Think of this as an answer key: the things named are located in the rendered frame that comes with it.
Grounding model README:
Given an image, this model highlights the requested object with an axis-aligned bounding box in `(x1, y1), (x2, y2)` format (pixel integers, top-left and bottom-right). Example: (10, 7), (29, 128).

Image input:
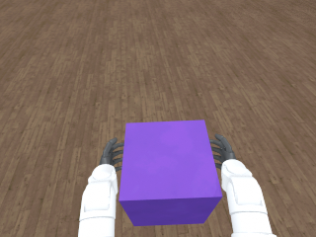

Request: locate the carton
(118, 119), (223, 226)

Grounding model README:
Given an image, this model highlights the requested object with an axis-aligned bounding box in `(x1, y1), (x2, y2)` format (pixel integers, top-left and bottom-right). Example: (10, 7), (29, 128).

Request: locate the left robot hand
(99, 137), (124, 172)

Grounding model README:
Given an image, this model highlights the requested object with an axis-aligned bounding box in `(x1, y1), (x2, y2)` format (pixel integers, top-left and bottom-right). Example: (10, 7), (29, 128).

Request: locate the right robot forearm
(221, 159), (277, 237)

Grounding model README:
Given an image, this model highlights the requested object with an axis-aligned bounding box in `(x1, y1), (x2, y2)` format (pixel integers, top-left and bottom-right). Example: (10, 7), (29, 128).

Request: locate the left robot forearm
(78, 164), (119, 237)

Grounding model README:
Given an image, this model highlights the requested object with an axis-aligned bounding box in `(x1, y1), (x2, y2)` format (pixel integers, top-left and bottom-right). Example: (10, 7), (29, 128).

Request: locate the right robot hand
(209, 133), (237, 170)

